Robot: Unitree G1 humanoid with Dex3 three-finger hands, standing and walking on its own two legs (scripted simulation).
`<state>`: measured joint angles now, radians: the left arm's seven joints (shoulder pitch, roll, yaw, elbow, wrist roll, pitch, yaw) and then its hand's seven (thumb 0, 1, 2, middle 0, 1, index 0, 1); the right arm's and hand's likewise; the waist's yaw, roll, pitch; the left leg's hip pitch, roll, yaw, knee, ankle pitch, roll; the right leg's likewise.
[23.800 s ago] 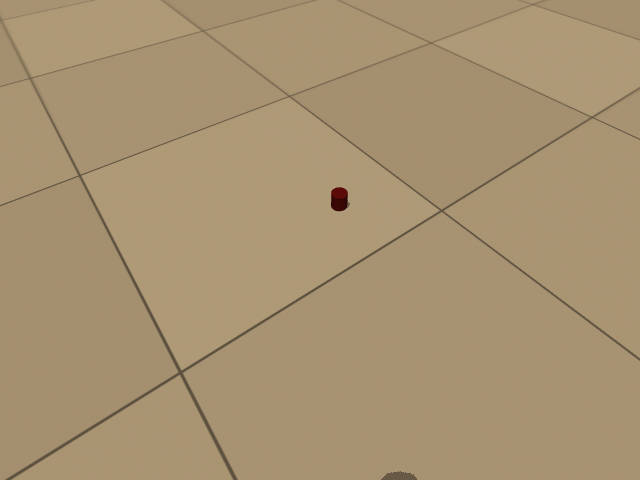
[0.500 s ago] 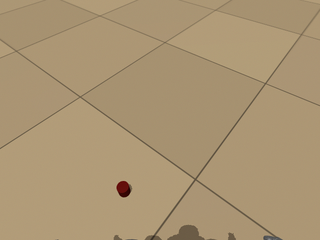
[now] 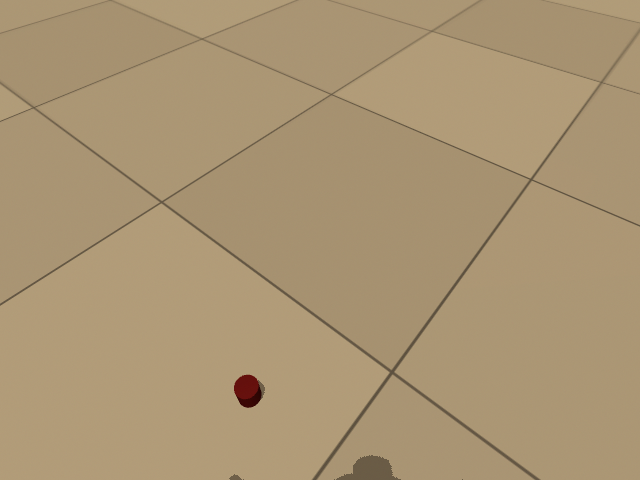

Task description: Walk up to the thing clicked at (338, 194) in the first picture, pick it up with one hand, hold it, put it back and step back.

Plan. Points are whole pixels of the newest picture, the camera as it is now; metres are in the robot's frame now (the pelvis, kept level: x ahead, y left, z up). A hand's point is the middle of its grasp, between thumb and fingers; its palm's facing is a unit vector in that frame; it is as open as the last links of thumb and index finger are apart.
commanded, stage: walk up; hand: left
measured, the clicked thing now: (248, 391) +0.48 +0.23 -0.74
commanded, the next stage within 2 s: stand in 0.94 s
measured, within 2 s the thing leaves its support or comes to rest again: neither
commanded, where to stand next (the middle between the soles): +0.09 +0.00 m, yaw -1 degrees
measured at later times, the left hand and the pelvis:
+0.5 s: hand out of the picture +0.09 +0.26 -0.15, palm faces +0.02 -0.94 -0.35, open 7.4 cm; pelvis +0.01 +0.00 +0.00, yaw +1 degrees
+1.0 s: hand out of the picture +0.09 +0.25 -0.15, palm faces +0.03 -0.94 -0.34, open 7.4 cm; pelvis +0.01 -0.01 +0.00, yaw +1 degrees
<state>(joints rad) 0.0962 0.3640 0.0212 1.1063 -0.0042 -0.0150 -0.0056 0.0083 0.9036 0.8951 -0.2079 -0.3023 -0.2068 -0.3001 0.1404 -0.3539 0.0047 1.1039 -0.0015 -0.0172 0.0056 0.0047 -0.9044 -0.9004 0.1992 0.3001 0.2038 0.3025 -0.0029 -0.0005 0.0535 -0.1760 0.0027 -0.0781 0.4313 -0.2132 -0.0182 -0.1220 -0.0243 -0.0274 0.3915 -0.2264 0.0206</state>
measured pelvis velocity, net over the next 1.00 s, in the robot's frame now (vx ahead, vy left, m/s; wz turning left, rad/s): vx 0.01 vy -0.01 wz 0.02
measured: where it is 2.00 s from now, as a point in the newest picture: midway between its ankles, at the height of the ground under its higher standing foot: outside the picture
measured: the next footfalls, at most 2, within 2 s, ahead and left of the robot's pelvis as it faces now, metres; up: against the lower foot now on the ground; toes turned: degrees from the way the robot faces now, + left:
none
